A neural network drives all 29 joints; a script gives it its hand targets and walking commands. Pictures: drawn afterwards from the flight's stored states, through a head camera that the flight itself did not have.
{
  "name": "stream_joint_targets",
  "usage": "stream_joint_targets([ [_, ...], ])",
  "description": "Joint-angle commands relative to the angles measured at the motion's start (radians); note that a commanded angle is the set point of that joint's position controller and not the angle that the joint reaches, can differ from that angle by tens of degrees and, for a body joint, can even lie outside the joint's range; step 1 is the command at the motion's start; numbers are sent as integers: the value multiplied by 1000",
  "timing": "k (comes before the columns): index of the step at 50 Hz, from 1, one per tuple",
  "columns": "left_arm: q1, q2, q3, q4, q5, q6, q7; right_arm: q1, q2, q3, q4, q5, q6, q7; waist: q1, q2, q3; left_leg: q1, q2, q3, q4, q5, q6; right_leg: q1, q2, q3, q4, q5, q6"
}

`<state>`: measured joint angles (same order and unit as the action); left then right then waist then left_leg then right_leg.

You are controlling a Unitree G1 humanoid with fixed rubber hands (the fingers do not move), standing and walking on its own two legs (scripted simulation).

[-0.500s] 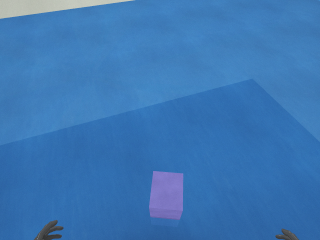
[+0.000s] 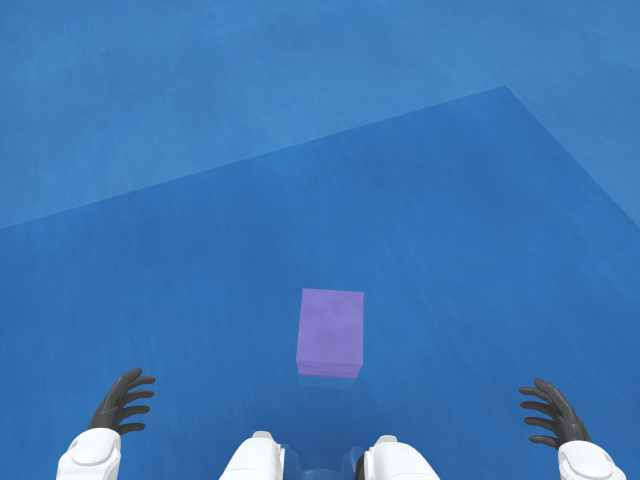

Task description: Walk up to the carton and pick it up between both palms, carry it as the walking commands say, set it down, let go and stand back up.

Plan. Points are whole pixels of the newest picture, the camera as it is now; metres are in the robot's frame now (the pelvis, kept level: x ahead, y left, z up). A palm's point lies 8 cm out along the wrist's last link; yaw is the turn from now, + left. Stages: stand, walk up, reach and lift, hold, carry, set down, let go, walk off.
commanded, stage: reach and lift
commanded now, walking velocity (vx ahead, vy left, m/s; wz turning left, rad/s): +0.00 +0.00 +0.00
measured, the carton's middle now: (330, 335) +0.47 -0.01 -0.64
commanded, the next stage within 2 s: none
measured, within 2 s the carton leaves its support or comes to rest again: neither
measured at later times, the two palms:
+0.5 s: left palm (170, 353) +0.29 +0.24 -0.14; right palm (504, 369) +0.28 -0.26 -0.14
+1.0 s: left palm (231, 285) +0.42 +0.18 -0.18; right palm (445, 303) +0.40 -0.20 -0.19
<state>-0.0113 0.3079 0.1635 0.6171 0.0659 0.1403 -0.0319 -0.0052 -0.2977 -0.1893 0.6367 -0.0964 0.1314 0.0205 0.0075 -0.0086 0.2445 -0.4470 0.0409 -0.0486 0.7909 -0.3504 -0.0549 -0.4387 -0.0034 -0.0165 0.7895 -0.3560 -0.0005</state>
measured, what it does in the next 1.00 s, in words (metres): lowers itself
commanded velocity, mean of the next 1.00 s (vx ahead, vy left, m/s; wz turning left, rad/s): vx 0.00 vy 0.00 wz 0.00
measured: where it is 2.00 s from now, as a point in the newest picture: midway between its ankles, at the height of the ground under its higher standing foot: outside the picture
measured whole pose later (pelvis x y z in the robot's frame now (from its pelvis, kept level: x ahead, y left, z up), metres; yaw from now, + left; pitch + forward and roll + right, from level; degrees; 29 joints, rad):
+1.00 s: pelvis -0.03 +0.01 -0.08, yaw +0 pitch +35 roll +0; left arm -0.87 0.15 0.24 0.79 0.03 0.19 0.10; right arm -0.85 -0.18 -0.25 0.79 -0.02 0.17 -0.08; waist -0.02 0.03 0.00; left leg -1.37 0.00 -0.05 1.11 -0.35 -0.04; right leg -1.37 -0.01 0.03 1.12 -0.36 0.03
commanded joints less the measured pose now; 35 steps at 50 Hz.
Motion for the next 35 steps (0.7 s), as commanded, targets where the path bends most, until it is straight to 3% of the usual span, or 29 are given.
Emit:
stream_joint_targets([
  [1,-34,116,51,-140,-1,6,16,-11,-192,-52,-128,0,10,-9,-12,21,-327,84,-93,119,-128,25,12,59,43,-13,-158,41,21],
  [5,-89,83,58,-176,11,14,38,-90,-189,-55,-154,6,12,-6,0,22,-433,21,-94,114,-75,92,-1,30,47,-20,-74,118,23],
  [10,-113,52,49,-191,10,14,62,-135,-175,-45,-166,25,8,-4,8,-8,-590,-39,-103,104,5,250,-6,-1,50,-20,38,301,26],
  [17,-176,31,27,-176,-17,13,71,-202,-148,-28,-152,37,7,-13,-1,-38,-724,-126,-111,92,88,382,-20,-83,53,-9,115,416,30],
  [28,-421,2,2,-156,-50,24,74,-435,-103,-29,-103,66,18,-42,-35,-11,-862,-272,-119,88,157,337,-31,-188,62,-4,149,401,34],
  [35,-667,-10,23,-107,-47,39,97,-663,-72,-42,-72,74,29,-55,-34,4,-957,-364,-127,98,173,242,-20,-267,68,-10,165,307,35],
])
